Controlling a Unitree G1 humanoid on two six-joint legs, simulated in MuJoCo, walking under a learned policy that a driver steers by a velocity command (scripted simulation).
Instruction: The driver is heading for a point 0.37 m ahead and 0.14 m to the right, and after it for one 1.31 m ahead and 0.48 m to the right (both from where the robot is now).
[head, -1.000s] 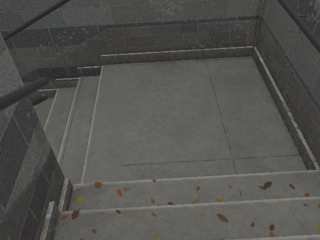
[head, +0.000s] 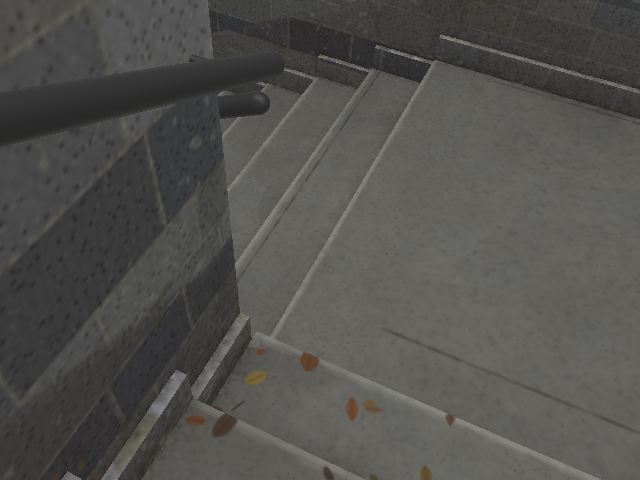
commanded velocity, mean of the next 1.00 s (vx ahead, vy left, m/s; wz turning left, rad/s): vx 0.38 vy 0.00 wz -0.44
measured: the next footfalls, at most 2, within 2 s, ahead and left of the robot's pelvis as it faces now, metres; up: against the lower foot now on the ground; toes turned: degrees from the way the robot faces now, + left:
right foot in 0.54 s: +0.39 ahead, -0.15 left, -0.15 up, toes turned -18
left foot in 1.06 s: +0.50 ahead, +0.04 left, -0.15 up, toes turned -34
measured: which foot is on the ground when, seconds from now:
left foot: down 0.00-0.56, up 0.58-1.00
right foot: up 0.00-0.52, down 0.54-1.00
